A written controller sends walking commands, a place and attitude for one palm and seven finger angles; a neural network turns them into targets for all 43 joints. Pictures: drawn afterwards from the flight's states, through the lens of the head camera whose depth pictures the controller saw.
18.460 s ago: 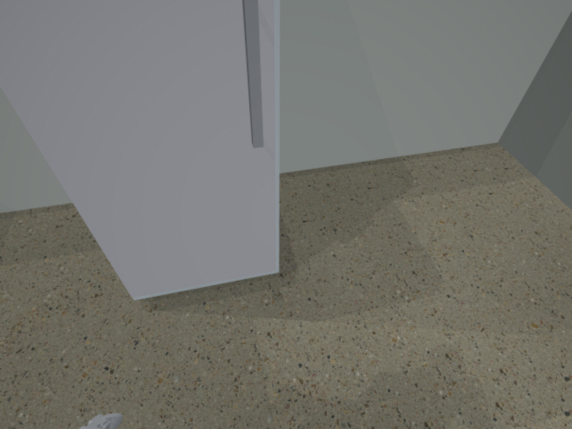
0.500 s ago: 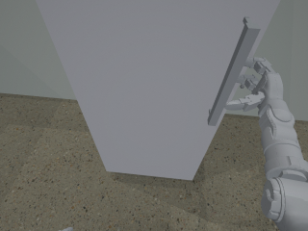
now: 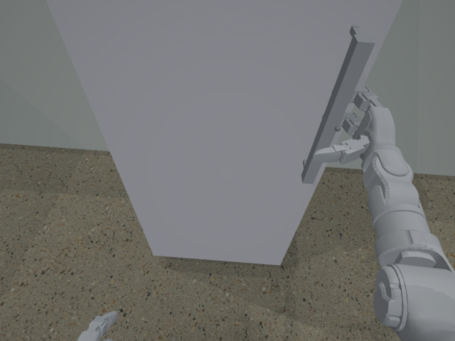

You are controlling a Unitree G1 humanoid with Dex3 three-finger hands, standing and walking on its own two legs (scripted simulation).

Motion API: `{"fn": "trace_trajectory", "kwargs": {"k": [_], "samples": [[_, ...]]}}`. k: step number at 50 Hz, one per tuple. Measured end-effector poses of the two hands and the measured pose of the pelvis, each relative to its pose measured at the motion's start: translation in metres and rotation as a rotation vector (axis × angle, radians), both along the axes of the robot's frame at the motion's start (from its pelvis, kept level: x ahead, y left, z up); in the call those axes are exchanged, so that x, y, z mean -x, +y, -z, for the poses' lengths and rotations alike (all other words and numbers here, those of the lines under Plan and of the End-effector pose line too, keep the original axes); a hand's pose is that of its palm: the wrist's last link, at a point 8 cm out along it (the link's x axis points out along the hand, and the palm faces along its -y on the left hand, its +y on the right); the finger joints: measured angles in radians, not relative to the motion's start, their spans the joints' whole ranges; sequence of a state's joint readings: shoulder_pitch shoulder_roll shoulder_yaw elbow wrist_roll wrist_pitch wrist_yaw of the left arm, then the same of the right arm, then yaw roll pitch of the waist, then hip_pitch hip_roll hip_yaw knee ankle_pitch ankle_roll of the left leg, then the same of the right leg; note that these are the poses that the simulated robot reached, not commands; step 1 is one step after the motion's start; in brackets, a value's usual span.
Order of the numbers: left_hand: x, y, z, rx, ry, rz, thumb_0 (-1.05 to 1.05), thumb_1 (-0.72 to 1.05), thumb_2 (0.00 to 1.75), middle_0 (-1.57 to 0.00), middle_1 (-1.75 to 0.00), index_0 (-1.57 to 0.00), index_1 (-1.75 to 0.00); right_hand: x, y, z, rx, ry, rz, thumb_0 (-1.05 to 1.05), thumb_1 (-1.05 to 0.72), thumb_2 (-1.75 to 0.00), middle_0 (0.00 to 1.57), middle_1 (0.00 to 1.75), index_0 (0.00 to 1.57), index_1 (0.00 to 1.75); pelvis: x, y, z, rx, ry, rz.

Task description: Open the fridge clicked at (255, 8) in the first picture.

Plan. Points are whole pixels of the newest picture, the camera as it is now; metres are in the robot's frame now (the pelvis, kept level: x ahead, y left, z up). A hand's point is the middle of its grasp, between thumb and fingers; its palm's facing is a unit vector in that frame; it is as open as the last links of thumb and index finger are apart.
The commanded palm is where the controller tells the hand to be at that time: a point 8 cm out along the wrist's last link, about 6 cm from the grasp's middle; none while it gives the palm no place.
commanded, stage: slide the fingers in behind the handle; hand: right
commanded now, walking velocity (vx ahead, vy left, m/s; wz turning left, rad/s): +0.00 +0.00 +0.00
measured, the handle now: (326, 118) +0.51 -0.13 +0.14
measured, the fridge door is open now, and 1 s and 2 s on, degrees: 0 0 0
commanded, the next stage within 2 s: grip the handle and tug to test in 1.04 s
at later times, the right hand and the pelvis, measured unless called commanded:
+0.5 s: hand (327, 128) +0.45 -0.12 +0.16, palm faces -0.04 +1.00 +0.00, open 14.0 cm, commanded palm +0.42 -0.17 +0.16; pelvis +0.01 +0.00 +0.00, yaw +1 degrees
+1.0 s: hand (324, 130) +0.44 -0.11 +0.16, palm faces -0.03 +1.00 +0.00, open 14.2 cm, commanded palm +0.41 -0.17 +0.16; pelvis +0.01 +0.00 +0.00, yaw +1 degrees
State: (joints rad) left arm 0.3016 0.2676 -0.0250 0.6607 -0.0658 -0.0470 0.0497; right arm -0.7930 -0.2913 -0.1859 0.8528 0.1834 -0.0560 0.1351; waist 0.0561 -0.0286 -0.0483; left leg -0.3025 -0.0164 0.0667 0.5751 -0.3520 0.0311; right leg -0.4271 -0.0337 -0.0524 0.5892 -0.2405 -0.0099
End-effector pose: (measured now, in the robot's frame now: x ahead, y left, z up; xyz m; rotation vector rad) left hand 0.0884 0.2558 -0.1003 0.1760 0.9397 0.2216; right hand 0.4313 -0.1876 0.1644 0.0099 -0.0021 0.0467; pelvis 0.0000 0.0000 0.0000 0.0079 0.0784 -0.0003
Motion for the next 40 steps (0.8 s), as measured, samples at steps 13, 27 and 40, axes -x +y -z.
{"fn": "trace_trajectory", "kwargs": {"k": [13, 27, 40], "samples": [[0.019, 0.001, 0.006, 0.022, 0.047, -0.04, 0.01, 0.91, 0.9, -0.2, -0.3, -0.2, -0.3, 0.0, 0.009, 0.005, 0.007, -0.02, 0.014, -0.01, 0.5, -0.3, 0.3, 1.2, 0.3, 1.2, -0.007, 0.002, -0.001, 0.006, -0.005, -0.019], [0.003, 0.0, 0.004, 0.028, 0.017, -0.018, 0.01, 0.91, 0.9, -0.2, -0.3, -0.2, -0.3, 0.002, 0.021, 0.002, 0.007, -0.018, -0.004, -0.01, 0.5, -0.3, 0.3, 1.2, 0.3, 1.2, -0.008, 0.003, -0.002, 0.006, -0.009, -0.012], [-0.009, -0.003, 0.001, 0.036, -0.013, 0.001, 0.01, 0.91, 0.9, -0.2, -0.3, -0.2, -0.3, 0.005, 0.024, 0.002, 0.012, -0.02, 0.022, -0.01, 0.5, -0.3, 0.29, 1.2, 0.29, 1.2, -0.008, 0.004, -0.002, 0.009, -0.015, -0.013]]}}
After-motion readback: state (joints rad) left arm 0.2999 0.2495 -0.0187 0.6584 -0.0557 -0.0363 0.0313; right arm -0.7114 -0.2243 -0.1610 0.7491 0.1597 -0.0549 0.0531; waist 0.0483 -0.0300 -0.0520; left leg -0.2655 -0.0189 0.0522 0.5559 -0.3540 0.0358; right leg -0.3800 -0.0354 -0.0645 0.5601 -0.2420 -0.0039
